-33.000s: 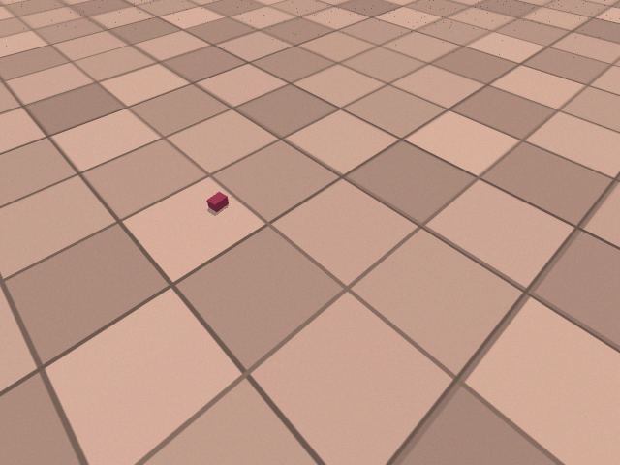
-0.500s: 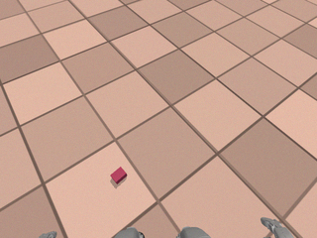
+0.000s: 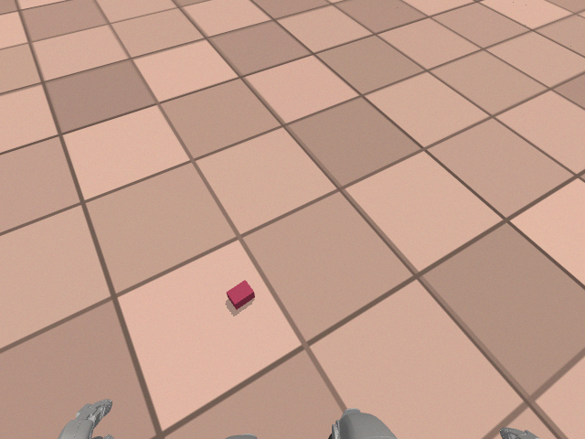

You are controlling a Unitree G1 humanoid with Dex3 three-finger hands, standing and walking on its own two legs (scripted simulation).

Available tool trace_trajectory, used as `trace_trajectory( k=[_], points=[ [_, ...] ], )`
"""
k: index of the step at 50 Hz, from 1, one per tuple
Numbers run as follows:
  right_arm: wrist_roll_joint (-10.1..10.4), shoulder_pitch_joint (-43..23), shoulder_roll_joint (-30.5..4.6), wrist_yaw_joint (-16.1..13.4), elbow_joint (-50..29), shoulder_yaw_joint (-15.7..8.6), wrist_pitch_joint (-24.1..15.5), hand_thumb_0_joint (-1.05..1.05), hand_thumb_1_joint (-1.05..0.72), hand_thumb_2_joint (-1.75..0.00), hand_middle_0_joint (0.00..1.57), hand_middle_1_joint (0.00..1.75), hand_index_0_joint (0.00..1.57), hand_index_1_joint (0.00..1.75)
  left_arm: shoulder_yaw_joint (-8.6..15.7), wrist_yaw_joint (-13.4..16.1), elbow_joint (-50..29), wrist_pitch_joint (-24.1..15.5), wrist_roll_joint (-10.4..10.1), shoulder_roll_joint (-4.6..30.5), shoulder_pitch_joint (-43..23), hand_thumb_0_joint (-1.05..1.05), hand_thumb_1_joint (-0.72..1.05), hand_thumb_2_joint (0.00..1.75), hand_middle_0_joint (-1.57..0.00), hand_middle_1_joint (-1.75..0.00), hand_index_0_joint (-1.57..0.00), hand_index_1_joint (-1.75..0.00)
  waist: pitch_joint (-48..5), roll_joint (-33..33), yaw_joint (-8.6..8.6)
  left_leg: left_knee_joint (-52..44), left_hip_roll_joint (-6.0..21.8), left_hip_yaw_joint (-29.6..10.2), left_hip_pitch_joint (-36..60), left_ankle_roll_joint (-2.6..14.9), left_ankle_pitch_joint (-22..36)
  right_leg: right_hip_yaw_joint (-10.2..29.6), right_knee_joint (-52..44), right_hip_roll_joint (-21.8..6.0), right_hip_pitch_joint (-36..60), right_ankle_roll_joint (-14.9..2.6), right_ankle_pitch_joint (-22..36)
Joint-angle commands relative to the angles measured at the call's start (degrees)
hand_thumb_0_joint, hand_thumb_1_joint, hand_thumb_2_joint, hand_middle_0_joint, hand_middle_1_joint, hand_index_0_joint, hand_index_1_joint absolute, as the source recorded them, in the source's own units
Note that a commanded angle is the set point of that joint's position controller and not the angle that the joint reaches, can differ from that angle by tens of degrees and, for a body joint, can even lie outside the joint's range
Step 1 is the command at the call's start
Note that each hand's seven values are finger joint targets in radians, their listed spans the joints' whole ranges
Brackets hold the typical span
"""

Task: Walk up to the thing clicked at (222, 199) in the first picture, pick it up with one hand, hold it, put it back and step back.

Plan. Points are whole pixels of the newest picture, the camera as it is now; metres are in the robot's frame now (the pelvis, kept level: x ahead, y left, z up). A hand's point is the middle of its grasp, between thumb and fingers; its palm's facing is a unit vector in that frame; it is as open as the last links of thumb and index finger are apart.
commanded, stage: step back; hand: left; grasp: from above
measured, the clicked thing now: (240, 294) +0.63 +0.19 -0.73
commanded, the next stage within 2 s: none
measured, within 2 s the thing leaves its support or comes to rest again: neither
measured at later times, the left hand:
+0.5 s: hand out of the picture -0.08 +0.24 -0.13, palm faces -0.06 -0.90 -0.43, open 7.4 cm
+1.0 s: hand out of the picture -0.23 +0.23 -0.14, palm faces -0.08 -0.91 -0.42, open 7.4 cm
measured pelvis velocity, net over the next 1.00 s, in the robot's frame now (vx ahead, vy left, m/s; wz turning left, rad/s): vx -0.33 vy -0.04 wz -0.07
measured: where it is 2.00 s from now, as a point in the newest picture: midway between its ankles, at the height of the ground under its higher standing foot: outside the picture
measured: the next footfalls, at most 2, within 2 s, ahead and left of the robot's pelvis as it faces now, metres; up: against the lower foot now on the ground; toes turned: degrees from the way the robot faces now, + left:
right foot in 0.32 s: -0.11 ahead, -0.16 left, +0.00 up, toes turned -2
left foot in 0.62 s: -0.16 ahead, +0.10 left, +0.00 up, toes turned -3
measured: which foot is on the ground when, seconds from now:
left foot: down 0.00-0.34, up 0.36-0.60, down 0.62-0.98, up 1.00-1.00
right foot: up 0.00-0.30, down 0.32-0.64, up 0.66-0.94, down 0.96-1.00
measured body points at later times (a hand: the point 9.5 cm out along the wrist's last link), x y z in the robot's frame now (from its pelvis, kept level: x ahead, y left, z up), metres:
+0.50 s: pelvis -0.15 -0.02 +0.01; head -0.11 -0.05 +0.45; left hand -0.08 +0.29 -0.10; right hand -0.06 -0.35 -0.12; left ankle -0.13 +0.11 -0.65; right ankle -0.15 -0.15 -0.72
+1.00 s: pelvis -0.33 -0.04 +0.00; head -0.28 -0.05 +0.44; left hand -0.23 +0.27 -0.12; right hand -0.21 -0.36 -0.12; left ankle -0.20 +0.10 -0.71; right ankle -0.36 -0.15 -0.72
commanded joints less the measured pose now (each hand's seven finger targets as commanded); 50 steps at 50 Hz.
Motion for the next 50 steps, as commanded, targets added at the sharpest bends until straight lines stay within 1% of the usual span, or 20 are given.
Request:
trace_trajectory(
  k=[1, 4, 10, 15, 16, 17, 18, 21, 25, 29, 31, 32, 33, 35, 37, 43, 47, 48, 49, 50],
  points=[
    [-0.27, -2.73, -16.39, -1.32, -4.91, -3.97, -1.63, 0.0, -0.9, -0.9, 0.2, 0.3, 0.2, 0.3, 4.1, 0.99, -3.62, -1.1, -0.62, 10.7, 0.69, 0.0, 0.9, 0.9, -0.2, -0.3, -0.2, -0.3, -10.87, 7.55, -0.46, -18.08, 20.64, -20.04, -0.66, 13.78, 26.09, 10.68, 26.7, 6.58, -2.89, -1.37, -9.56],
    [-0.21, -5.21, -13.46, -1.82, -6.28, -3.51, -1.64, 0.0, -0.9, -0.9, 0.2, 0.3, 0.2, 0.3, 4.56, 0.43, -0.83, -1.33, -0.53, 11.36, 6.68, 0.0, 0.9, 0.9, -0.2, -0.3, -0.2, -0.3, -10.72, 9.38, 1.55, -15.44, 17.76, -13.4, 1.71, 12.93, 25.29, 7.52, 28.36, 5.51, -3.06, 0.51, -5.1],
    [-0.19, -1.23, -14.09, -1.95, -6.7, -4.01, -1.3, 0.0, -0.9, -0.9, 0.2, 0.3, 0.2, 0.3, 3.87, -0.21, -1.86, -1.81, -0.17, 9.87, 5.95, 0.0, 0.9, 0.9, -0.2, -0.3, -0.2, -0.3, -13.28, 11.99, -1.85, -12.71, 18.5, -12.13, 10.12, 13.85, 26.27, 3.85, 8.19, 2.08, -0.05, 2.29, -6.24],
    [0.98, -4.43, -14.96, -1.49, -7.58, -4.03, 0.59, 0.0, -0.9, -0.9, 0.2, 0.3, 0.2, 0.3, 4.2, -0.51, 3.43, -2.81, 0.64, 10.2, 15.58, 0.0, 0.9, 0.9, -0.2, -0.3, -0.2, -0.3, -16.8, 11.06, 1.56, -5.84, 12.38, -7.68, -0.43, 6.26, 14.8, -2.44, -22.2, 1.54, 16.89, -0.58, 10.15],
    [1.3, -3.49, -12.04, -1.25, -7.78, -3.23, 0.64, 0.0, -0.9, -0.9, 0.2, 0.3, 0.2, 0.3, 5.13, -0.56, 2.57, -3.13, 1.62, 13.32, 14.27, 0.0, 0.9, 0.9, -0.2, -0.3, -0.2, -0.3, -14.13, 3.06, 0.65, -0.57, 7.42, -6.4, -10.34, 2.74, 5.14, 9.27, -23.22, -4.67, 18.69, -2.68, 6.33],
    [1.83, -6.31, -9.93, -1.59, -9.1, -3.1, 0.39, 0.0, -0.9, -0.9, 0.2, 0.3, 0.2, 0.3, 6.71, -0.79, 0.48, -2.85, 1.5, 20.25, 10.77, 0.0, 0.9, 0.9, -0.2, -0.3, -0.2, -0.3, -11.53, -13.46, 2.8, 13.0, -3.57, -2.36, -15.86, -1.0, -10.74, 26.22, -28.22, -18.28, 10.58, -11.83, 6.8],
    [1.3, -7.04, -12.22, -2.12, -8.91, -3.94, 0.75, 0.0, -0.9, -0.9, 0.2, 0.3, 0.2, 0.3, 6.99, -0.42, -1.85, -3.0, 1.84, 22.67, 6.76, 0.0, 0.9, 0.9, -0.2, -0.3, -0.2, -0.3, -7.52, -14.03, 3.76, 25.6, -1.44, -8.39, -12.76, -2.23, -15.07, 33.91, -30.99, -26.35, -1.08, -18.11, 9.08],
    [2.42, 0.04, -11.68, -2.06, -5.1, -3.61, 0.33, 0.0, -0.9, -0.9, 0.2, 0.3, 0.2, 0.3, 5.12, 0.51, -3.47, -3.52, 1.64, 15.6, -2.72, 0.0, 0.9, 0.9, -0.2, -0.3, -0.2, -0.3, -7.34, -6.08, -2.92, 31.83, -4.06, -8.71, -12.09, -1.54, -7.58, 11.9, -21.09, -14.58, 3.38, -11.62, 27.56],
    [1.44, -1.55, -10.27, -1.98, -6.17, -2.69, -0.12, 0.0, -0.9, -0.9, 0.2, 0.3, 0.2, 0.3, 4.56, 1.03, -3.33, -2.99, 1.9, 13.93, 3.52, 0.0, 0.9, 0.9, -0.2, -0.3, -0.2, -0.3, -9.66, -7.89, 1.78, 18.62, -1.65, -4.42, -11.95, -2.23, -9.66, 8.74, -16.84, -13.09, 14.13, -10.54, 35.01],
    [0.64, 2.41, -9.59, -1.56, -4.76, -2.99, -0.79, 0.0, -0.9, -0.9, 0.2, 0.3, 0.2, 0.3, 4.2, 1.08, -3.95, -1.89, 0.56, 14.02, 3.42, 0.0, 0.9, 0.9, -0.2, -0.3, -0.2, -0.3, -14.27, -9.05, 0.76, -6.93, 0.31, 1.65, -4.48, -1.17, -2.03, 8.17, -9.34, -12.34, 20.63, -8.87, 37.85],
    [-0.07, 4.0, -12.03, -1.68, -3.83, -4.15, -1.23, 0.0, -0.9, -0.9, 0.2, 0.3, 0.2, 0.3, 3.06, 0.71, -4.51, -1.04, 0.05, 11.89, 3.9, 0.0, 0.9, 0.9, -0.2, -0.3, -0.2, -0.3, -15.29, -3.55, 0.51, -16.07, 5.08, -5.02, 5.93, 0.94, 14.54, 6.82, -3.73, -9.08, 10.38, -4.68, 27.13],
    [-0.85, 2.73, -17.18, -1.64, -4.73, -5.37, -1.27, 0.0, -0.9, -0.9, 0.2, 0.3, 0.2, 0.3, 2.47, 0.51, -4.82, -0.89, -0.32, 9.44, 4.93, 0.0, 0.9, 0.9, -0.2, -0.3, -0.2, -0.3, -15.25, 8.78, 1.23, -16.73, 17.6, -21.85, 10.06, 6.45, 23.96, 2.24, 5.56, -1.07, -0.97, -1.65, 10.01],
    [0.11, 1.53, -22.05, -1.0, -5.64, -5.79, -1.11, 0.0, -0.9, -0.9, 0.2, 0.3, 0.2, 0.3, 3.54, 1.48, -5.04, -0.73, -0.54, 11.67, 0.8, 0.0, 0.9, 0.9, -0.2, -0.3, -0.2, -0.3, -15.11, 15.31, -2.07, -18.09, 24.93, -29.01, 2.02, 14.87, 31.46, 3.07, 16.25, 4.3, 0.25, -0.45, -14.87],
    [0.06, -0.89, -17.61, -1.61, -5.18, -4.84, -1.57, 0.0, -0.9, -0.9, 0.2, 0.3, 0.2, 0.3, 3.94, 1.55, -3.64, -0.37, -0.54, 12.08, -0.18, 0.0, 0.9, 0.9, -0.2, -0.3, -0.2, -0.3, -12.62, 6.77, -0.92, -16.63, 21.3, -21.35, -1.07, 13.71, 30.36, 11.02, 26.5, 5.34, -0.83, -1.27, -11.31],
    [-0.13, -4.49, -14.59, -2.04, -5.75, -3.72, -1.33, 0.0, -0.9, -0.9, 0.2, 0.3, 0.2, 0.3, 3.85, 1.12, -1.16, -0.53, -0.97, 11.71, 4.78, 0.0, 0.9, 0.9, -0.2, -0.3, -0.2, -0.3, -11.15, 8.44, 2.06, -14.62, 17.75, -13.47, -1.1, 11.98, 28.83, 8.81, 29.25, 5.07, -1.28, -0.78, -6.04],
    [-0.56, -0.43, -14.35, -1.59, -6.15, -4.0, -0.33, 0.0, -0.9, -0.9, 0.2, 0.3, 0.2, 0.3, 3.38, 0.04, -0.75, -1.72, 0.03, 10.36, 4.57, 0.0, 0.9, 0.9, -0.2, -0.3, -0.2, -0.3, -13.45, 12.51, -1.48, -12.77, 17.11, -12.86, 8.72, 13.18, 24.67, 1.52, 5.67, 2.4, 1.3, 2.13, -6.36],
    [0.74, -4.07, -15.11, -1.2, -6.46, -3.72, 1.27, 0.0, -0.9, -0.9, 0.2, 0.3, 0.2, 0.3, 3.34, -0.14, 3.83, -2.6, 0.54, 9.62, 12.31, 0.0, 0.9, 0.9, -0.2, -0.3, -0.2, -0.3, -17.97, 12.97, 1.99, -6.66, 13.27, -8.46, 3.32, 7.23, 19.27, -3.61, -22.42, 1.94, 15.38, -0.48, 8.37],
    [0.99, -2.85, -12.52, -1.06, -6.62, -2.84, 1.32, 0.0, -0.9, -0.9, 0.2, 0.3, 0.2, 0.3, 4.37, -0.02, 3.61, -2.84, 1.57, 12.73, 11.18, 0.0, 0.9, 0.9, -0.2, -0.3, -0.2, -0.3, -15.94, 7.81, 1.23, -3.46, 9.31, -7.83, -7.05, 3.8, 10.15, 3.28, -21.58, -1.34, 20.02, -1.95, 7.73],
    [1.43, -4.35, -8.77, -1.31, -8.35, -1.85, 0.88, 0.0, -0.9, -0.9, 0.2, 0.3, 0.2, 0.3, 6.17, -0.05, 2.2, -2.78, 2.06, 18.99, 10.19, 0.0, 0.9, 0.9, -0.2, -0.3, -0.2, -0.3, -12.69, -9.17, 2.58, 7.29, -2.06, -4.4, -19.83, -0.17, -5.82, 22.49, -25.8, -14.79, 18.44, -7.58, 7.33],
    [0.93, -7.18, -10.69, -2.39, -8.46, -3.11, 1.33, 0.0, -0.9, -0.9, 0.2, 0.3, 0.2, 0.3, 6.7, 0.07, 0.3, -2.52, 2.11, 23.64, 6.84, 0.0, 0.9, 0.9, -0.2, -0.3, -0.2, -0.3, -8.77, -13.77, 5.48, 22.09, -2.09, -7.77, -14.82, -2.13, -16.11, 33.52, -31.32, -26.52, 0.36, -17.29, 5.78]
  ],
)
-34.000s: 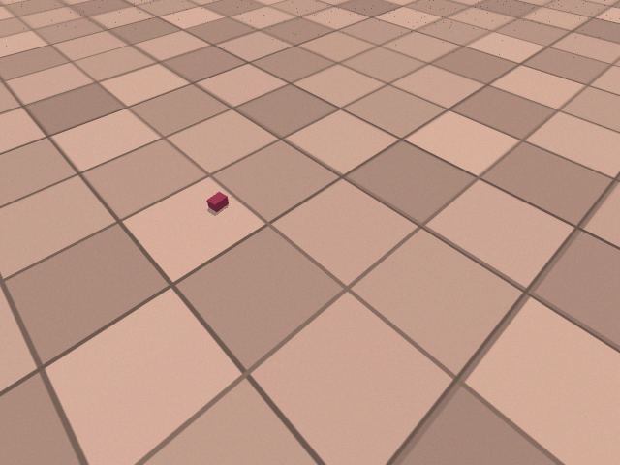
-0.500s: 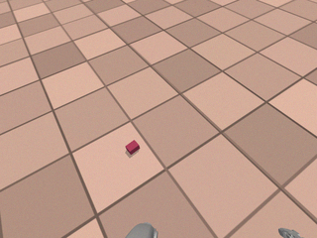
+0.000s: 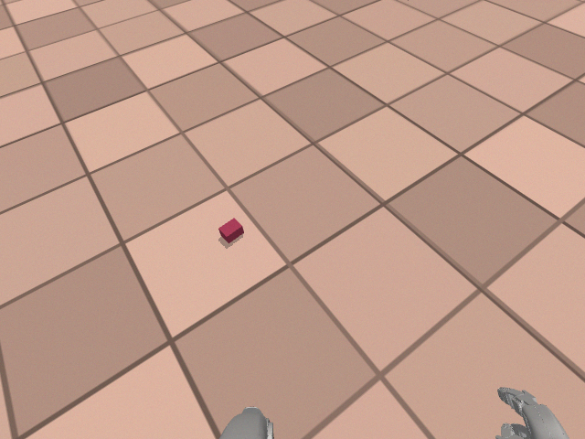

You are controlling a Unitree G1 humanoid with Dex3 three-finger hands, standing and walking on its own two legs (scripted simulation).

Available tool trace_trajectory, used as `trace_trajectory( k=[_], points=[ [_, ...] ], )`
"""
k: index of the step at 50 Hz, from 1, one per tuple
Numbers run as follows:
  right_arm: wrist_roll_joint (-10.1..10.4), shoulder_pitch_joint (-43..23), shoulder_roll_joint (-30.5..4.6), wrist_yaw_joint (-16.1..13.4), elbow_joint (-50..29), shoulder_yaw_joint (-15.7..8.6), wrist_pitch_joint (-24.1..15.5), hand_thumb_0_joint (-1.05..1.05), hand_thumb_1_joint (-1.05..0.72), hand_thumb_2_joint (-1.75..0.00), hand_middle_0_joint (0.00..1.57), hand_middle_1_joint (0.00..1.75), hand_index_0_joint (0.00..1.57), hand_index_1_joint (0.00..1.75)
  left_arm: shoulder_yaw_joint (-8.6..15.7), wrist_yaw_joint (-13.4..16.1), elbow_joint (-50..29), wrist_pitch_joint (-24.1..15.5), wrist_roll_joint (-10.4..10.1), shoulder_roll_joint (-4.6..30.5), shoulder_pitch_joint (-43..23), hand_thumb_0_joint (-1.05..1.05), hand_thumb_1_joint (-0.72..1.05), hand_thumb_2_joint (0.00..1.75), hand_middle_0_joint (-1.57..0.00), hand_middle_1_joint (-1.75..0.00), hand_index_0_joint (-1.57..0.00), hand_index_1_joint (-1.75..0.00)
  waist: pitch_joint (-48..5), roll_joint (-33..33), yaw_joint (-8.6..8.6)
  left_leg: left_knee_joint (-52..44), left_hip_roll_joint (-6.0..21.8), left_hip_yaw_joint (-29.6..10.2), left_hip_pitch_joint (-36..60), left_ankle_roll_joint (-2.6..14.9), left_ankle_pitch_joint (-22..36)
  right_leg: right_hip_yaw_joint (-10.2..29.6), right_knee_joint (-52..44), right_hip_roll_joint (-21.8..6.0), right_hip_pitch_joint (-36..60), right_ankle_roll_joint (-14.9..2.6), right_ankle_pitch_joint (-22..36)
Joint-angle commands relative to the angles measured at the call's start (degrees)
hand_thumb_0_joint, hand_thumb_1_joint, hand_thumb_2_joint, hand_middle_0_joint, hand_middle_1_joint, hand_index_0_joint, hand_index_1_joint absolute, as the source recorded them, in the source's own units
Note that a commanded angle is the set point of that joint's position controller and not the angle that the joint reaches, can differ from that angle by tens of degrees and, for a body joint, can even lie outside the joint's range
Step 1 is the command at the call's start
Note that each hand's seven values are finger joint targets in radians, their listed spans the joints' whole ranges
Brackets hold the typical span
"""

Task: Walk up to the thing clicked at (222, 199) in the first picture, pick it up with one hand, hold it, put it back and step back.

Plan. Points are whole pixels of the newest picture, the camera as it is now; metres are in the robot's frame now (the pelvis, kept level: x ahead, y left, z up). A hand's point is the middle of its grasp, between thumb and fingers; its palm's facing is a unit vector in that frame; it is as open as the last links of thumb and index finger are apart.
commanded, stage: step back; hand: left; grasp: from above
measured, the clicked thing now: (231, 230) +0.94 +0.29 -0.72
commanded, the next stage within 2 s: stand in 1.22 s
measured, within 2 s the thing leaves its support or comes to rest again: neither
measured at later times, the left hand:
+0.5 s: hand out of the picture -0.08 +0.29 -0.13, palm faces +0.11 -0.92 -0.38, open 7.4 cm
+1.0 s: hand out of the picture -0.04 +0.30 -0.14, palm faces +0.06 -0.93 -0.37, open 7.4 cm
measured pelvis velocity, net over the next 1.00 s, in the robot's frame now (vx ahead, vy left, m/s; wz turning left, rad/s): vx -0.08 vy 0.02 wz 0.07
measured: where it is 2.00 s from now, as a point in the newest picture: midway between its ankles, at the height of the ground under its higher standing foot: outside the picture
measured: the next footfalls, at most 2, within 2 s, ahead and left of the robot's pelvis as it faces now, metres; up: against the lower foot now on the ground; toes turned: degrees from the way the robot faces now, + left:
left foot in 0.32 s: -0.06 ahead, +0.14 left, +0.00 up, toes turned +5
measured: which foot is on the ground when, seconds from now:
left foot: up 0.00-0.30, down 0.32-1.00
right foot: down 0.00-1.00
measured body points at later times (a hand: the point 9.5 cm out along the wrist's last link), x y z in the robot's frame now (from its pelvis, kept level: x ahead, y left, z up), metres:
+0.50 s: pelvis -0.11 +0.00 +0.02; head -0.11 +0.01 +0.47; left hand -0.09 +0.33 -0.10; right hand -0.02 -0.29 -0.11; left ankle -0.13 +0.13 -0.71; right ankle -0.07 -0.12 -0.69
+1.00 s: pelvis -0.08 +0.02 +0.02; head -0.06 +0.03 +0.47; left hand -0.04 +0.34 -0.11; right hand +0.02 -0.27 -0.11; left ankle -0.10 +0.13 -0.71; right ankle -0.07 -0.11 -0.71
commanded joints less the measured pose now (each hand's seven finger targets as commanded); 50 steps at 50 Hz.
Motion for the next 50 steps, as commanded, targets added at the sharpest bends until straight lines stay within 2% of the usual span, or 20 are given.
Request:
trace_trajectory(
  k=[1, 2, 4, 10, 15, 16, 17, 18, 21, 27, 28, 30, 31, 38, 39, 40, 42, 45, 47, 50],
  points=[
    [0.53, -1.41, -11.03, -1.9, -4.08, -3.69, 0.07, 0.0, -0.9, -0.9, 0.2, 0.3, 0.2, 0.3, 5.72, 1.12, -6.52, -1.88, 0.68, 22.03, -0.32, 0.0, 0.9, 0.9, -0.2, -0.3, -0.2, -0.3, -4.19, -13.76, 2.82, 28.23, -7.51, -10.51, -1.43, -0.39, -20.3, 31.72, -23.87, -28.73, -16.5, -16.33, 5.5],
    [0.69, 1.87, -11.17, -1.87, -2.52, -3.51, 0.02, 0.0, -0.9, -0.9, 0.2, 0.3, 0.2, 0.3, 4.59, 1.37, -7.69, -2.23, 0.39, 19.01, -5.5, 0.0, 0.9, 0.9, -0.2, -0.3, -0.2, -0.3, -3.53, -8.26, -0.68, 30.6, -9.23, -10.8, -1.22, -0.03, -16.38, 21.52, -18.62, -22.7, -14.55, -13.13, 15.03],
    [0.97, 5.47, -9.8, -1.7, -0.76, -3.01, -0.29, 0.0, -0.9, -0.9, 0.2, 0.3, 0.2, 0.3, 4.4, 1.57, -7.9, -2.32, 0.98, 15.88, -7.12, 0.0, 0.9, 0.9, -0.2, -0.3, -0.2, -0.3, -5.54, -9.71, -1.73, 32.22, -10.44, -7.35, 0.1, -0.46, -13.37, 12.31, -14.25, -17.54, -10.87, -10.23, 22.85],
    [-0.59, 2.23, -9.14, -0.98, -1.34, -2.62, -1.6, 0.0, -0.9, -0.9, 0.2, 0.3, 0.2, 0.3, 5.01, 1.67, -5.62, -2.7, 1.22, 16.26, 3.05, 0.0, 0.9, 0.9, -0.2, -0.3, -0.2, -0.3, -11.65, -14.21, 4.94, 9.91, -4.95, -1.98, -3.51, -0.86, -18.2, 15.69, -13.46, -19.08, 10.64, -10.61, 8.18],
    [-0.44, 11.03, -8.76, 0.04, 5.25, -3.6, -2.72, 0.0, -0.9, -0.9, 0.2, 0.3, 0.2, 0.3, 3.8, 0.45, -5.11, -1.86, 0.38, 16.43, -0.83, 0.0, 0.9, 0.9, -0.2, -0.3, -0.2, -0.3, -10.95, -13.67, 0.04, -17.42, -6.4, 6.23, 18.8, 2.36, -8.96, 10.95, -13.45, -16.13, -4.24, -6.35, -5.18],
    [-0.8, 12.47, -10.27, -0.03, 6.39, -4.29, -3.1, 0.0, -0.9, -0.9, 0.2, 0.3, 0.2, 0.3, 2.76, 0.28, -4.9, -1.9, 0.41, 13.83, 0.17, 0.0, 0.9, 0.9, -0.2, -0.3, -0.2, -0.3, -12.05, -7.43, -0.36, -19.8, -3.26, -0.25, 24.69, 3.66, -11.23, 8.65, -8.64, -13.84, -10.14, -4.07, -8.03],
    [-1.49, 9.71, -14.05, -0.03, 5.48, -4.61, -3.39, 0.0, -0.9, -0.9, 0.2, 0.3, 0.2, 0.3, 1.44, -0.04, -5.13, -2.25, -0.61, 10.12, -1.12, 0.0, 0.9, 0.9, -0.2, -0.3, -0.2, -0.3, -10.7, 4.97, -0.98, -25.45, 8.8, -21.21, 23.26, 8.97, -29.44, 2.36, -0.47, -6.47, -20.57, 0.66, -10.94],
    [-0.99, 6.13, -17.89, 0.19, 4.46, -4.98, -3.3, 0.0, -0.9, -0.9, 0.2, 0.3, 0.2, 0.3, 3.12, 0.33, -4.04, -2.27, -0.62, 14.45, -5.93, 0.0, 0.9, 0.9, -0.2, -0.3, -0.2, -0.3, -4.9, 6.7, -2.83, -30.48, 16.62, -28.74, 5.38, 15.13, -40.99, 1.32, 10.76, -5.1, -14.41, 0.95, -11.33],
    [-1.64, 0.15, -11.53, -0.3, 3.93, -2.7, -5.15, 0.0, -0.9, -0.9, 0.2, 0.3, 0.2, 0.3, 2.49, -0.87, -1.46, -2.92, -1.29, 11.93, -1.77, 0.0, 0.9, 0.9, -0.2, -0.3, -0.2, -0.3, -3.61, 0.43, 1.21, -24.89, 8.5, -14.38, 9.74, 10.18, -18.98, 5.13, 10.87, -4.51, -12.28, -0.13, -1.14],
    [-1.15, 0.6, -10.8, 0.73, 4.69, -3.11, -3.65, 0.0, -0.9, -0.9, 0.2, 0.3, 0.2, 0.3, 2.47, -0.75, 3.05, -4.59, -0.12, 10.65, 2.53, 0.0, 0.9, 0.9, -0.2, -0.3, -0.2, -0.3, -5.29, 4.78, 1.58, -17.8, 5.74, -6.36, 6.28, 7.25, -19.98, -2.08, -14.63, -1.4, 5.4, -0.38, 4.24],
    [-0.76, 1.93, -8.67, 0.61, 4.85, -2.47, -3.41, 0.0, -0.9, -0.9, 0.2, 0.3, 0.2, 0.3, 2.89, -0.26, 3.82, -5.06, 0.39, 11.76, 3.99, 0.0, 0.9, 0.9, -0.2, -0.3, -0.2, -0.3, -6.45, 0.53, 2.21, -12.16, 4.08, -4.66, 2.79, 5.82, -17.81, 1.68, -17.1, -2.58, 11.3, -0.84, 4.56],
    [-0.4, 0.92, -7.52, 0.38, 4.3, -2.25, -3.36, 0.0, -0.9, -0.9, 0.2, 0.3, 0.2, 0.3, 3.98, -0.07, 3.61, -5.6, 0.83, 18.96, 4.39, 0.0, 0.9, 0.9, -0.2, -0.3, -0.2, -0.3, -4.86, -12.45, 3.23, 6.43, -4.59, 0.35, -0.65, 1.77, -20.76, 30.98, -27.11, -21.27, 1.04, -9.85, -21.51],
    [-0.51, 2.74, -9.22, 0.47, 4.86, -2.81, -3.56, 0.0, -0.9, -0.9, 0.2, 0.3, 0.2, 0.3, 4.08, -0.12, 1.86, -5.79, 0.73, 18.96, 0.9, 0.0, 0.9, 0.9, -0.2, -0.3, -0.2, -0.3, -2.81, -9.55, 1.56, 9.22, -2.44, -2.32, 0.05, 1.37, -18.91, 32.63, -27.06, -24.04, -1.86, -12.91, -21.61],
    [-0.99, 8.58, -7.29, 0.74, 8.39, -3.49, -5.25, 0.0, -0.9, -0.9, 0.2, 0.3, 0.2, 0.3, 1.65, -0.56, 1.11, -5.03, -0.08, 13.48, -3.53, 0.0, 0.9, 0.9, -0.2, -0.3, -0.2, -0.3, -9.31, -9.88, -1.94, -12.89, -4.02, 3.26, 19.81, 1.85, -5.22, 9.76, -14.6, -12.9, -9.24, -5.32, 1.77],
    [-1.41, 8.37, -8.52, 0.37, 8.36, -3.87, -5.41, 0.0, -0.9, -0.9, 0.2, 0.3, 0.2, 0.3, 0.83, -0.68, 0.92, -4.79, -0.27, 11.54, -2.82, 0.0, 0.9, 0.9, -0.2, -0.3, -0.2, -0.3, -9.81, -5.93, -2.05, -16.92, -0.65, -2.09, 22.93, 2.53, -5.66, 7.25, -10.19, -10.58, -12.51, -3.65, 3.15],
    [-1.55, 6.07, -10.98, 0.11, 7.5, -4.01, -5.8, 0.0, -0.9, -0.9, 0.2, 0.3, 0.2, 0.3, -0.12, -0.85, 0.95, -4.55, -1.07, 8.55, -2.42, 0.0, 0.9, 0.9, -0.2, -0.3, -0.2, -0.3, -9.77, 1.49, -1.36, -23.73, 8.35, -15.95, 21.88, 5.86, -14.03, 3.82, -4.1, -5.78, -15.21, -0.82, 0.68],
    [-1.09, 1.35, -13.27, 0.23, 6.63, -3.98, -5.93, 0.0, -0.9, -0.9, 0.2, 0.3, 0.2, 0.3, 1.1, -0.47, 2.89, -4.27, -1.02, 12.28, -1.65, 0.0, 0.9, 0.9, -0.2, -0.3, -0.2, -0.3, -6.1, 1.25, 0.18, -26.33, 14.31, -20.57, 10.51, 11.78, -21.1, 2.3, 3.89, -4.7, -7.95, -0.08, -4.81],
    [-1.14, 0.52, -11.32, 0.04, 7.47, -3.26, -6.21, 0.0, -0.9, -0.9, 0.2, 0.3, 0.2, 0.3, 0.66, -0.31, 4.09, -5.09, -1.21, 10.6, -0.98, 0.0, 0.9, 0.9, -0.2, -0.3, -0.2, -0.3, -7.42, 5.44, 0.83, -18.92, 9.54, -9.89, 16.33, 8.4, 5.92, 0.8, -6.15, -5.07, -5.3, -0.53, -0.15],
    [0.29, -0.64, -9.26, 0.07, 7.73, -2.5, -5.7, 0.0, -0.9, -0.9, 0.2, 0.3, 0.2, 0.3, 0.9, 0.18, 5.96, -6.0, -1.01, 10.85, 1.29, 0.0, 0.9, 0.9, -0.2, -0.3, -0.2, -0.3, -11.88, 3.56, 2.25, -11.77, 6.0, -3.29, 15.76, 4.7, 23.27, 2.24, -14.89, -5.94, 6.05, -0.7, 18.85],
    [0.8, 2.14, -7.45, -0.52, 8.37, -2.15, -5.36, 0.0, -0.9, -0.9, 0.2, 0.3, 0.2, 0.3, 1.73, 0.39, 5.57, -6.14, -1.22, 15.47, -0.39, 0.0, 0.9, 0.9, -0.2, -0.3, -0.2, -0.3, -15.4, -3.95, 0.47, -7.84, 0.89, 0.77, 13.24, 1.6, 12.13, 10.59, -9.52, -13.22, 9.81, -5.15, 30.17]
  ],
)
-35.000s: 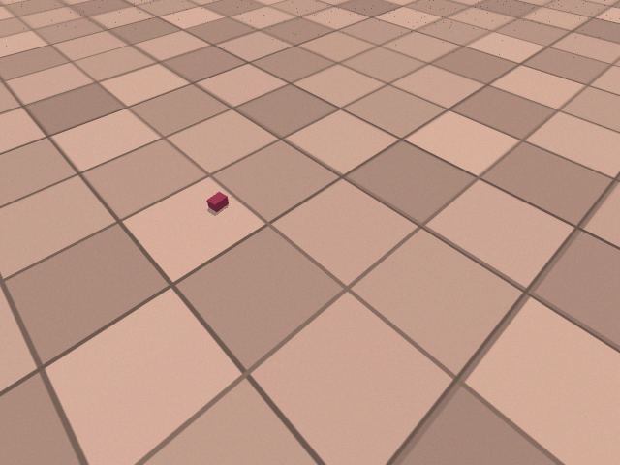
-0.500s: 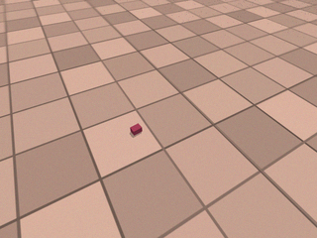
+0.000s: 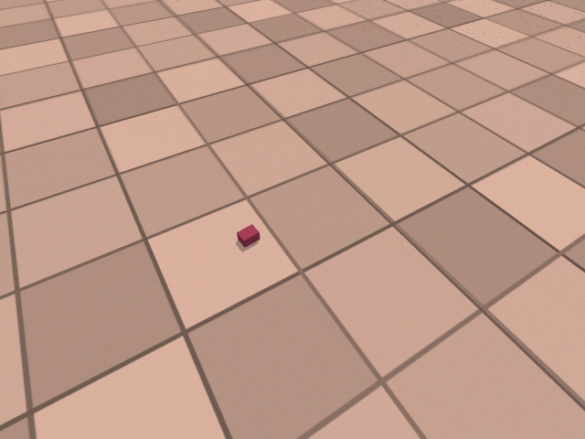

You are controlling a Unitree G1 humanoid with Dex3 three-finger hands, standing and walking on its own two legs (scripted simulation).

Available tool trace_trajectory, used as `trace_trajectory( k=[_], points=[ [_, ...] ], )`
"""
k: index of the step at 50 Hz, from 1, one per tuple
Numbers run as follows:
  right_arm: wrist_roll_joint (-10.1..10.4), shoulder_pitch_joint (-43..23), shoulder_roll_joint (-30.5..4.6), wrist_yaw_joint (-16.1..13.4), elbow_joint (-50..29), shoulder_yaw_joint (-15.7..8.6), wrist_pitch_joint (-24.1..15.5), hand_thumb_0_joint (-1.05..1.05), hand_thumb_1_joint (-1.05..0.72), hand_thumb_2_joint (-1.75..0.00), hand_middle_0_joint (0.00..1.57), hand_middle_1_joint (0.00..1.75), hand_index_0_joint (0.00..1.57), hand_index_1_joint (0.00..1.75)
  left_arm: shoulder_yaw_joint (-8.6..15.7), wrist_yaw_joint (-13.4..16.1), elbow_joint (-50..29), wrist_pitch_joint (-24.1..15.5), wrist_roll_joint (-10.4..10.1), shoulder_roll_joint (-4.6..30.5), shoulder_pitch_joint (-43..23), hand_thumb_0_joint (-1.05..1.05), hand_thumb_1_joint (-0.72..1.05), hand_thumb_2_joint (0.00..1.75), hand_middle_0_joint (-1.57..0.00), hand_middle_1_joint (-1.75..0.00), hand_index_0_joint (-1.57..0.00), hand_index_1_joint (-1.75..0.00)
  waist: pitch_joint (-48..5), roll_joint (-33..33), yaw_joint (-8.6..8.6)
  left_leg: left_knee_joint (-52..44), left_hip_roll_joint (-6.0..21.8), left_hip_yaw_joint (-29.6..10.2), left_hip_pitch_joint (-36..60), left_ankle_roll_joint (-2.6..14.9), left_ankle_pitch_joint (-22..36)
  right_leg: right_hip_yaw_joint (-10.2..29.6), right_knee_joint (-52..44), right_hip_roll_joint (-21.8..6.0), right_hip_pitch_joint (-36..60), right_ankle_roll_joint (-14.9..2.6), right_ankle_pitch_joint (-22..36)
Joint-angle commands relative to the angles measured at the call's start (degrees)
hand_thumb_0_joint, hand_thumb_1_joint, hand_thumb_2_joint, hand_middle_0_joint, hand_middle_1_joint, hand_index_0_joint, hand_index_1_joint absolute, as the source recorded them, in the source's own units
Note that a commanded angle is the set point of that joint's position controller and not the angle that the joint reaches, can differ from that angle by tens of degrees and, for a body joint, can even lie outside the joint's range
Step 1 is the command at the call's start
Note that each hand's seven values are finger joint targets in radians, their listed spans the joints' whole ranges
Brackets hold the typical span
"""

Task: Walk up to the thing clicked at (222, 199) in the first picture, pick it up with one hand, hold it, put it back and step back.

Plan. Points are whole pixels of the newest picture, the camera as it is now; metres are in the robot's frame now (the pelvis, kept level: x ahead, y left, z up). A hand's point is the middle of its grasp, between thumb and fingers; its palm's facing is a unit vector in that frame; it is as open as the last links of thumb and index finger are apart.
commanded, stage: step back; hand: left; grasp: from above
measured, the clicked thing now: (248, 235) +1.04 +0.20 -0.74
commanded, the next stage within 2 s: stand in 0.22 s
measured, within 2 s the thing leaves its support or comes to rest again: neither
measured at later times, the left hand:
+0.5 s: hand out of the picture +0.12 +0.24 -0.14, palm faces -0.03 -0.94 -0.33, open 7.4 cm
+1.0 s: hand out of the picture +0.04 +0.24 -0.14, palm faces -0.01 -0.94 -0.35, open 7.4 cm
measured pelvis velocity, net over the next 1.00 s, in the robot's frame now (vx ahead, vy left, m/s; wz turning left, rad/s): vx -0.02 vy -0.02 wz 0.01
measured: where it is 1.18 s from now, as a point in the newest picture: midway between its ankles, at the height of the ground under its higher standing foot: outside the picture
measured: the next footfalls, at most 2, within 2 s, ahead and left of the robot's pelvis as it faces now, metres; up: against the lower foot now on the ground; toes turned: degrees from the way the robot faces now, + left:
none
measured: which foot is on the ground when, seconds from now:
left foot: down 0.00-1.00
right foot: down 0.00-1.00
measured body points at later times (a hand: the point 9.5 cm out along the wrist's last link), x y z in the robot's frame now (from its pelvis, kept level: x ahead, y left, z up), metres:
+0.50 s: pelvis +0.01 +0.00 +0.02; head +0.02 +0.00 +0.46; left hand +0.12 +0.29 -0.12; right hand +0.11 -0.30 -0.11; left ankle -0.01 +0.11 -0.73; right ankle +0.00 -0.13 -0.73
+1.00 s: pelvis -0.02 -0.02 +0.02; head -0.01 -0.02 +0.47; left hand +0.04 +0.29 -0.11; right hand +0.05 -0.31 -0.12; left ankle -0.01 +0.11 -0.73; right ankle +0.00 -0.13 -0.73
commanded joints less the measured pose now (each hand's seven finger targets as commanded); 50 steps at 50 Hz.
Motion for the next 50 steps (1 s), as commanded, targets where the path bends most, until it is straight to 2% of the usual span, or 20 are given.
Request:
trace_trajectory(
  k=[1, 4, 6, 8, 10, 11, 12, 15, 21, 23, 24, 28, 30, 36, 40, 46, 49, 50],
  points=[
    [0.56, -2.43, -12.26, -1.55, -3.33, -2.63, -1.25, 0.0, -0.9, -0.9, 0.2, 0.3, 0.2, 0.3, 2.91, 0.85, -4.01, -2.0, -0.34, 14.11, -1.11, 0.0, 0.9, 0.9, -0.2, -0.3, -0.2, -0.3, -9.21, -0.04, 0.14, -2.2, 3.51, -3.34, -0.5, 0.72, 18.23, 10.34, -1.25, -10.4, 7.96, -7.08, 22.71],
    [0.42, -3.14, -13.02, -1.47, -2.25, -2.81, -1.51, 0.0, -0.9, -0.9, 0.2, 0.3, 0.2, 0.3, 1.86, 0.96, -4.5, -1.33, -0.47, 11.75, -4.72, 0.0, 0.9, 0.9, -0.2, -0.3, -0.2, -0.3, -7.27, -0.28, -0.26, -6.65, 5.69, -5.61, 2.56, 2.7, 23.38, 5.22, 0.44, -6.86, 3.4, -4.5, 20.83],
    [0.6, -4.49, -13.33, -1.46, -2.01, -2.77, -1.52, 0.0, -0.9, -0.9, 0.2, 0.3, 0.2, 0.3, 1.56, 0.93, -3.97, -1.1, -0.4, 11.22, -5.08, 0.0, 0.9, 0.9, -0.2, -0.3, -0.2, -0.3, -6.98, 0.3, 0.19, -7.78, 6.83, -6.65, 3.15, 3.5, 24.55, 3.62, 0.7, -5.32, 3.42, -3.53, 19.08],
    [0.66, -5.25, -13.29, -1.56, -1.82, -2.64, -1.39, 0.0, -0.9, -0.9, 0.2, 0.3, 0.2, 0.3, 1.52, 0.97, -3.65, -1.06, -0.36, 11.41, -5.16, 0.0, 0.9, 0.9, -0.2, -0.3, -0.2, -0.3, -7.84, 0.51, 0.41, -7.31, 6.6, -5.52, 3.54, 3.31, 26.97, 3.51, 0.03, -5.45, 5.14, -3.3, 20.58],
    [0.72, -5.99, -12.62, -1.56, -1.68, -2.5, -1.18, 0.0, -0.9, -0.9, 0.2, 0.3, 0.2, 0.3, 1.67, 1.09, -2.99, -1.15, -0.34, 12.09, -4.85, 0.0, 0.9, 0.9, -0.2, -0.3, -0.2, -0.3, -8.44, -0.59, 0.62, -6.06, 5.36, -3.8, 3.07, 2.47, 26.95, 4.77, -0.97, -6.42, 6.94, -3.48, 23.64],
    [1.34, -5.56, -12.43, -1.56, -1.06, -1.56, -1.24, 0.0, -0.9, -0.9, 0.2, 0.3, 0.2, 0.3, 0.6, 0.91, -2.02, -0.79, -0.92, 10.39, -6.41, 0.0, 0.9, 0.9, -0.2, -0.3, -0.2, -0.3, -7.7, -1.37, -0.34, -9.64, 5.92, -6.25, 4.84, 2.11, 28.96, 5.66, -3.64, -7.39, 6.29, -2.95, 26.54],
    [1.29, -5.51, -13.08, -1.58, -0.74, -1.66, -1.31, 0.0, -0.9, -0.9, 0.2, 0.3, 0.2, 0.3, 0.61, 0.9, -2.21, -0.7, -0.96, 10.39, -7.02, 0.0, 0.9, 0.9, -0.2, -0.3, -0.2, -0.3, -8.22, -1.05, -0.41, -10.28, 6.36, -6.23, 5.92, 1.92, 30.68, 5.26, -4.16, -7.28, 7.35, -2.4, 27.48],
    [1.17, -6.58, -12.96, -1.51, 0.23, -1.22, -1.43, 0.0, -0.9, -0.9, 0.2, 0.3, 0.2, 0.3, 0.19, 0.93, -1.42, -0.28, -0.91, 10.01, -7.86, 0.0, 0.9, 0.9, -0.2, -0.3, -0.2, -0.3, -8.41, 0.55, -0.35, -12.18, 6.69, -6.06, 8.27, 1.38, 32.76, 4.42, -6.33, -6.86, 8.64, -1.88, 25.65],
    [1.12, -8.24, -12.05, -1.34, 1.12, -0.66, -1.3, 0.0, -0.9, -0.9, 0.2, 0.3, 0.2, 0.3, 0.11, 0.67, 0.16, -0.3, -0.59, 10.34, -9.08, 0.0, 0.9, 0.9, -0.2, -0.3, -0.2, -0.3, -8.03, 0.78, -0.4, -16.69, 6.34, -5.05, 9.18, 0.55, 26.36, 4.48, -10.85, -7.08, 9.74, -1.24, 21.24],
    [1.19, -8.42, -11.97, -1.27, 1.37, -0.58, -1.45, 0.0, -0.9, -0.9, 0.2, 0.3, 0.2, 0.3, 0.02, 0.58, 0.73, -0.46, -0.54, 10.09, -9.11, 0.0, 0.9, 0.9, -0.2, -0.3, -0.2, -0.3, -8.2, 0.69, -0.47, -17.09, 6.47, -4.95, 9.7, 0.43, 26.07, 4.61, -11.57, -7.27, 10.24, -1.07, 21.04],
    [1.12, -8.78, -11.76, -1.25, 1.49, -0.48, -1.42, 0.0, -0.9, -0.9, 0.2, 0.3, 0.2, 0.3, 0.01, 0.53, 0.87, -0.45, -0.54, 10.28, -9.21, 0.0, 0.9, 0.9, -0.2, -0.3, -0.2, -0.3, -7.67, 0.73, -0.37, -17.76, 6.3, -4.95, 9.7, 0.37, 23.66, 4.79, -12.34, -7.4, 9.11, -1.19, 19.11],
    [1.08, -9.0, -12.16, -1.02, 2.18, -0.42, -1.27, 0.0, -0.9, -0.9, 0.2, 0.3, 0.2, 0.3, -0.14, 0.33, 1.7, -0.62, -0.38, 10.36, -9.37, 0.0, 0.9, 0.9, -0.2, -0.3, -0.2, -0.3, -6.59, 1.07, -0.65, -19.06, 6.29, -5.23, 8.55, 0.28, 18.35, 5.15, -14.31, -7.62, 8.93, -1.16, 15.76],
    [1.11, -8.8, -12.2, -1.0, 2.41, -0.39, -1.36, 0.0, -0.9, -0.9, 0.2, 0.3, 0.2, 0.3, -0.15, 0.28, 1.93, -0.8, -0.3, 10.26, -9.23, 0.0, 0.9, 0.9, -0.2, -0.3, -0.2, -0.3, -7.15, 0.17, -0.77, -18.73, 6.51, -5.15, 9.26, 0.32, 19.26, 5.33, -14.55, -7.83, 8.9, -1.09, 17.33],
    [0.86, -7.87, -12.17, -0.88, 3.17, -0.19, -1.02, 0.0, -0.9, -0.9, 0.2, 0.3, 0.2, 0.3, -0.13, 0.27, 2.55, -0.81, -0.26, 10.61, -8.7, 0.0, 0.9, 0.9, -0.2, -0.3, -0.2, -0.3, -5.12, -0.35, -0.9, -19.84, 6.02, -5.34, 7.15, 0.34, 12.19, 5.77, -16.38, -7.96, 7.55, -1.12, 12.08],
    [0.84, -7.42, -12.33, -0.78, 3.43, -0.04, -1.25, 0.0, -0.9, -0.9, 0.2, 0.3, 0.2, 0.3, -0.08, 0.14, 2.95, -0.79, -0.39, 10.58, -7.63, 0.0, 0.9, 0.9, -0.2, -0.3, -0.2, -0.3, -4.93, -0.03, -0.57, -20.06, 6.15, -5.76, 7.36, 0.35, 11.93, 5.61, -16.57, -7.69, 6.61, -1.2, 10.71],
    [0.61, -6.26, -12.53, -0.66, 3.58, 0.02, -0.89, 0.0, -0.9, -0.9, 0.2, 0.3, 0.2, 0.3, -0.12, 0.03, 3.01, -0.47, -0.17, 10.92, -6.77, 0.0, 0.9, 0.9, -0.2, -0.3, -0.2, -0.3, -2.97, -0.88, -0.45, -20.31, 5.73, -6.08, 5.61, 0.47, 6.26, 6.18, -18.0, -7.43, 3.02, -1.27, 1.88],
    [0.55, -5.08, -12.31, -0.58, 3.72, 0.21, -0.96, 0.0, -0.9, -0.9, 0.2, 0.3, 0.2, 0.3, -0.13, -0.09, 2.81, -0.43, -0.3, 11.21, -6.42, 0.0, 0.9, 0.9, -0.2, -0.3, -0.2, -0.3, -2.55, -0.88, -0.56, -20.22, 5.57, -6.14, 5.09, 0.39, 5.41, 6.33, -17.99, -7.38, 2.21, -1.47, 0.46],
    [0.49, -4.6, -12.68, -0.64, 3.74, 0.09, -1.04, 0.0, -0.9, -0.9, 0.2, 0.3, 0.2, 0.3, -0.07, -0.1, 2.68, -0.44, -0.26, 11.26, -6.78, 0.0, 0.9, 0.9, -0.2, -0.3, -0.2, -0.3, -3.29, 0.0, -0.83, -20.43, 6.04, -6.41, 4.42, 0.49, 6.04, 6.32, -17.22, -7.43, 3.79, -1.54, 2.51]
  ],
)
